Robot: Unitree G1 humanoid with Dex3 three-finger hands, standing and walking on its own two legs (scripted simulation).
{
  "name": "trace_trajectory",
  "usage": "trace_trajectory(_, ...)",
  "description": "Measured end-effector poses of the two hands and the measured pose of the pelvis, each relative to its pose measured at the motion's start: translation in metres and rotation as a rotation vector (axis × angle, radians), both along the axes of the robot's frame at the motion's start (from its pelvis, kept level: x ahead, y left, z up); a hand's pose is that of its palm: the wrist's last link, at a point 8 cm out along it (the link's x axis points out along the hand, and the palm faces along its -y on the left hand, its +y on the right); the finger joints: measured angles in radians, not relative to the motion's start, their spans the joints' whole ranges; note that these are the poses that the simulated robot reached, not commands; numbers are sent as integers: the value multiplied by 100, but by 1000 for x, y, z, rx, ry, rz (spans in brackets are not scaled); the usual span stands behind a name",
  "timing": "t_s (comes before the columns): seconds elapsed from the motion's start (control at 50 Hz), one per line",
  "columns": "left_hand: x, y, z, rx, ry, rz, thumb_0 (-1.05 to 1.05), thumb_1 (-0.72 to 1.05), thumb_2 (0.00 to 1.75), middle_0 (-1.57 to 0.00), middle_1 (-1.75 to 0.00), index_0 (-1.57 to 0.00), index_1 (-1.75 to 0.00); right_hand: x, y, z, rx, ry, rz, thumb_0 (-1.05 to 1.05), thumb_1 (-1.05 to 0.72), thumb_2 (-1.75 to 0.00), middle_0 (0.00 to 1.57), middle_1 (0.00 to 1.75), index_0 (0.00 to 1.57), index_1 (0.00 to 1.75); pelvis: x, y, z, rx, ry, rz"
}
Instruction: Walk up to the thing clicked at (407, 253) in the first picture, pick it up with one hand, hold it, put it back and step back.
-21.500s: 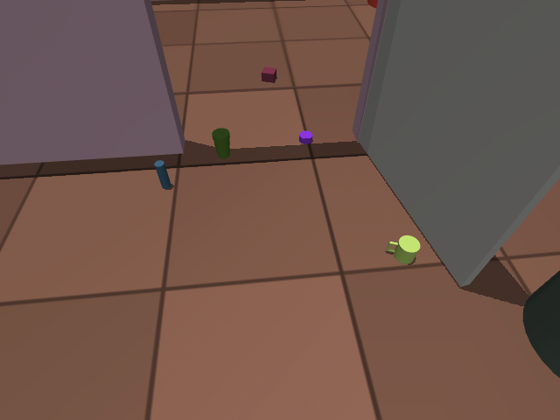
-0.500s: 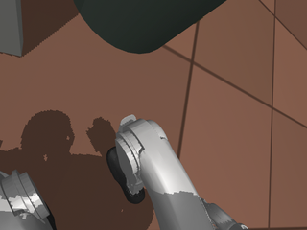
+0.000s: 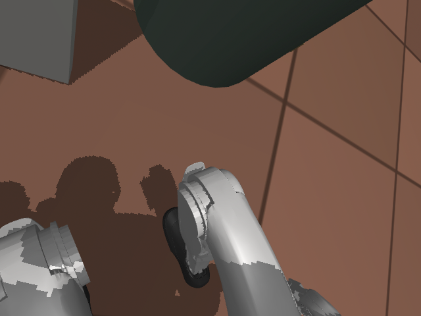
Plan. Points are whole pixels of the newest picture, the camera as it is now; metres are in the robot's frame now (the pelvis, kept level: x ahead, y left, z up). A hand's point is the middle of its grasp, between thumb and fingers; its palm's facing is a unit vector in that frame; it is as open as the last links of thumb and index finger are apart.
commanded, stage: settle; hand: left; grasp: from above
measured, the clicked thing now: out of the picture +0.49 +0.36 -0.25
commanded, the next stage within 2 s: lift in 0.48 s
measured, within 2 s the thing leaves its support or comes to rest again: neither
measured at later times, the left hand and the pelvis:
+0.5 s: hand out of the picture +0.47 +0.35 -0.13, palm faces -0.43 -0.08 -0.90, open 11.2 cm; pelvis -0.01 -0.01 +0.01, yaw +4 degrees
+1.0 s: hand out of the picture +0.43 +0.35 -0.06, palm faces -0.45 -0.13 -0.89, open 11.1 cm; pelvis -0.01 -0.01 +0.06, yaw +8 degrees
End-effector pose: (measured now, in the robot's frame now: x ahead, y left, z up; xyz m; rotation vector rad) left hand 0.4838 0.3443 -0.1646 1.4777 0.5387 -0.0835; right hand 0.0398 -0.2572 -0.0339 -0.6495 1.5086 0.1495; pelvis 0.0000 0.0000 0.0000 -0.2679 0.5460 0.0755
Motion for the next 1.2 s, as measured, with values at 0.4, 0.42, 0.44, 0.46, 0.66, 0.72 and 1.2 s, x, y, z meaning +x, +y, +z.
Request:
trace_trajectory(0.4,-8,2,77,17,64,-28,1,-22,88,-44,-100,-43,-101,44,-6,-23,48,-139,-50,0,-92,-91,21,30,20,30,-6,-4,11,51,35,37)
trace_trajectory(0.42,-8,2,79,18,64,-30,1,-22,88,-45,-100,-43,-101,43,-7,-24,45,-138,-54,0,-92,-91,21,30,20,30,-6,-5,12,53,37,38)
trace_trajectory(0.44,-8,2,81,19,64,-31,1,-22,88,-45,-100,-43,-100,42,-7,-24,40,-136,-59,0,-92,-91,21,30,20,30,-6,-5,12,54,38,38)
trace_trajectory(0.46,-7,3,83,20,62,-31,1,-22,88,-45,-100,-43,-100,41,-8,-24,36,-134,-65,0,-92,-90,21,30,20,30,-7,-6,12,56,39,39)
trace_trajectory(0.66,-7,3,101,18,66,-29,1,-22,87,-44,-100,-43,-100,22,-15,-18,-2,-85,-123,0,-92,-90,21,30,20,30,-8,-8,21,65,58,46)
trace_trajectory(0.72,-11,2,106,9,78,-25,1,-21,87,-44,-100,-43,-100,19,-17,-14,-9,-72,-141,0,-92,-91,21,30,20,30,-8,-8,26,68,63,49)
trace_trajectory(1.2,-83,9,234,-31,64,-14,1,-18,85,-41,-102,-40,-102,89,2,38,81,-246,-179,0,-93,-91,21,30,20,30,-6,-5,112,118,84,89)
